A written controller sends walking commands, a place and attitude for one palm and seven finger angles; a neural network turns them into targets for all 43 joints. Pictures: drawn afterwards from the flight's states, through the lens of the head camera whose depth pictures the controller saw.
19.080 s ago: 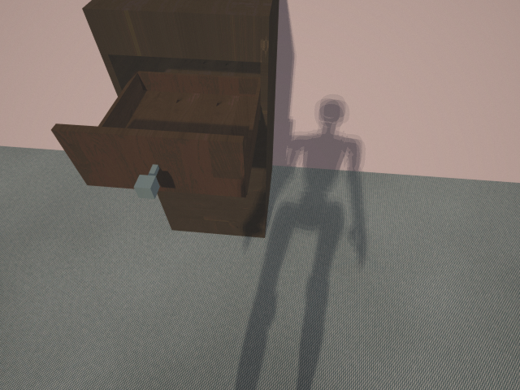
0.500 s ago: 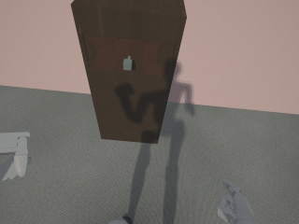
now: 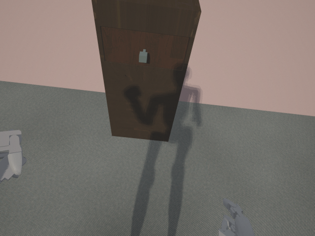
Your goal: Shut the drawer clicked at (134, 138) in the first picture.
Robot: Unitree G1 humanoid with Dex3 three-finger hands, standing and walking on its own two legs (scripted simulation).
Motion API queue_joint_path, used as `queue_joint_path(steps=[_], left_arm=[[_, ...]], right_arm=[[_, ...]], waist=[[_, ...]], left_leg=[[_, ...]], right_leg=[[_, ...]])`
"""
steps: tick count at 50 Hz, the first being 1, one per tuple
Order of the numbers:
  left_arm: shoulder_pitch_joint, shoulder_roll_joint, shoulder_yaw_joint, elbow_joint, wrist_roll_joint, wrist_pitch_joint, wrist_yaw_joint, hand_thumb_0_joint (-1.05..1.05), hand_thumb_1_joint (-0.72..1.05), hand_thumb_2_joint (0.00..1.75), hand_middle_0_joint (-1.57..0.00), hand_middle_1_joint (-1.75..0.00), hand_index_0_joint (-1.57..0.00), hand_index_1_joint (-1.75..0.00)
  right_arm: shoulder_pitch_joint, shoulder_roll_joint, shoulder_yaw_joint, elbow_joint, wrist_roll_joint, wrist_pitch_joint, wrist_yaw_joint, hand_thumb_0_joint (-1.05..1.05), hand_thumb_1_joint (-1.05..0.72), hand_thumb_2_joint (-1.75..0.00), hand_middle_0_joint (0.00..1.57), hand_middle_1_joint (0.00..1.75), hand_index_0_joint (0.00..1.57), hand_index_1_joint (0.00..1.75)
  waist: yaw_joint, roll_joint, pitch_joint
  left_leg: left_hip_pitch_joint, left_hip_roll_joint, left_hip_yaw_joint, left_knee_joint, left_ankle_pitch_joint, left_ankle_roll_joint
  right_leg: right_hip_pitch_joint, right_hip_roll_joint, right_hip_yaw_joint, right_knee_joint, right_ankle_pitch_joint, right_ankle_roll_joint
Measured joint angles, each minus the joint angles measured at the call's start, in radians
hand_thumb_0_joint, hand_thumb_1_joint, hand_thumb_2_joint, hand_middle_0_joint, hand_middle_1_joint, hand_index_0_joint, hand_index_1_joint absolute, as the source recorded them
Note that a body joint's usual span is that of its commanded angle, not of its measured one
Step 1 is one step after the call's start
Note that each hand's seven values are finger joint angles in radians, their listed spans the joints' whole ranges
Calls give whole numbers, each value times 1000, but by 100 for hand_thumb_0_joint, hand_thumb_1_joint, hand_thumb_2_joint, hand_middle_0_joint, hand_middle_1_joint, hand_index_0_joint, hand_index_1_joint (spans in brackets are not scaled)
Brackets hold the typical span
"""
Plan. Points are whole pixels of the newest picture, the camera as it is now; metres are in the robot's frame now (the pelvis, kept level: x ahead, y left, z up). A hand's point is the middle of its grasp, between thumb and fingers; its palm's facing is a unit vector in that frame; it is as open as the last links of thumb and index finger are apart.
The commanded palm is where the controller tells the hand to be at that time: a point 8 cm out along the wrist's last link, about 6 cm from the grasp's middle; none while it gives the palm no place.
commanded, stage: stop stepping back and stand still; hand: left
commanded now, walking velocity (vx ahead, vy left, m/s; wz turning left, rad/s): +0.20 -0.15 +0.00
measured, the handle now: (143, 54) +0.85 +0.10 -0.01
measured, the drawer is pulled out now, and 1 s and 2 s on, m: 0.00 0.00 0.00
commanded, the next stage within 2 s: let the arm hang, fingers relaxed in 0.44 s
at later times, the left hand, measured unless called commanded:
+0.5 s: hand (34, 183) +0.17 +0.21 +0.17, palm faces +0.36 -0.83 -0.42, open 3.2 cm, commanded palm +0.12 +0.26 +0.18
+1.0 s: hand out of the picture -0.05 +0.21 -0.18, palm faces +0.02 -0.97 -0.23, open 4.1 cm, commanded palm none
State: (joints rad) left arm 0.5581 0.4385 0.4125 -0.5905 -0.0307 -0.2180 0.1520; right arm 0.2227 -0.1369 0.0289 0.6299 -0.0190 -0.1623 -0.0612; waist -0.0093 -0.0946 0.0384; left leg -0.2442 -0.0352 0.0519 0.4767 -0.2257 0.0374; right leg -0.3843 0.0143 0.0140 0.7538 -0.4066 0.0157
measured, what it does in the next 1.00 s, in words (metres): steps on the spot: right foot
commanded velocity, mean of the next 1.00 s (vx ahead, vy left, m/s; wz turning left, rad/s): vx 0.02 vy -0.01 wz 0.00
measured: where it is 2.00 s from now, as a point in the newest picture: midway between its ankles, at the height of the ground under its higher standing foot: outside the picture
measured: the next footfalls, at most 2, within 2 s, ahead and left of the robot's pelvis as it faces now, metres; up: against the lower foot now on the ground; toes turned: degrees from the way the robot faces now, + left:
right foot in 0.12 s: +0.05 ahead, -0.09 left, +0.00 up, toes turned -5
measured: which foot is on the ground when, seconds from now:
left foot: down 0.00-1.00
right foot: up 0.00-0.10, down 0.12-1.00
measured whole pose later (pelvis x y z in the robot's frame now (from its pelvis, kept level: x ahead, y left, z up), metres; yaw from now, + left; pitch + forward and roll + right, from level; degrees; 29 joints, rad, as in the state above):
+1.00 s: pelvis -0.04 +0.01 +0.00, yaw +1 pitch -1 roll -1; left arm 0.32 0.25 0.01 1.00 0.02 0.04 0.01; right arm 0.28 -0.20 0.00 1.00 -0.03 0.05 0.00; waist 0.02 -0.02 0.08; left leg -0.30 0.01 0.00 0.51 -0.19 0.01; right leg -0.26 0.01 -0.11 0.46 -0.19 -0.04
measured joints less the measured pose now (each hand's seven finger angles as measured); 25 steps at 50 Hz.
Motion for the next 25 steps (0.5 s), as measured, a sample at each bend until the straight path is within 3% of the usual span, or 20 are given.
queue_joint_path(steps=[6, 9, 12, 15, 20, 22, 25], left_arm=[[127, 14, -19, -67, 2, -7, -9, 1, 89, 90, -141, -160, -141, -160], [129, 8, -30, -16, 9, 1, -12, 1, 88, 90, -141, -160, -141, -160], [104, -8, -33, 33, 3, 20, -7, 1, 88, 90, -141, -160, -141, -160], [81, -51, -45, 66, 5, 23, 3, 1, 88, 90, -141, -160, -141, -160], [62, -96, -87, 43, 12, 16, 9, 1, 88, 90, -141, -160, -141, -160], [52, -92, -93, 35, 15, 6, 9, 1, 88, 90, -141, -160, -141, -160], [62, -71, -77, 34, 18, -5, 6, 1, 88, 90, -141, -160, -141, -160]], right_arm=[[36, 7, 30, -25, 1, 10, 25, 1, -90, -90, 20, 31, 21, 30], [30, -15, 14, -18, -3, 53, 12, 1, -90, -90, 20, 31, 21, 30], [27, -41, -11, 6, 4, 83, 8, 1, -90, -90, 20, 31, 21, 30], [35, -71, -28, 28, 8, 94, 4, 1, -90, -90, 20, 30, 20, 30], [58, -116, -46, 26, 7, 67, -19, 1, -90, -90, 20, 30, 20, 30], [46, -114, -51, 31, 8, 60, -25, 1, -91, -90, 20, 30, 20, 30], [35, -100, -45, 21, 13, 52, -25, 1, -91, -90, 20, 30, 20, 30]], waist=[[-22, 37, -45], [-22, 82, -52], [-1, 84, -55], [10, 70, -59], [1, 80, -60], [5, 73, -44], [6, 72, -46]], left_leg=[[3, 30, 26, -18, 19, -10], [-33, 53, 14, 56, -62, -17], [-96, 45, -10, 221, -155, -23], [-116, 45, -19, 294, -170, -23], [-10, 76, -31, 53, -76, -10], [2, 75, -28, 39, -2, -37], [9, 78, -18, 31, -6, -54]], right_leg=[[115, 3, -76, -206, 49, -10], [130, 26, -92, -253, 129, -66], [122, 27, -90, -263, 199, -100], [131, 19, -83, -271, 195, -99], [135, 25, -110, -246, 173, -88], [140, 21, -108, -231, 163, -77], [149, 24, -97, -255, 173, -66]])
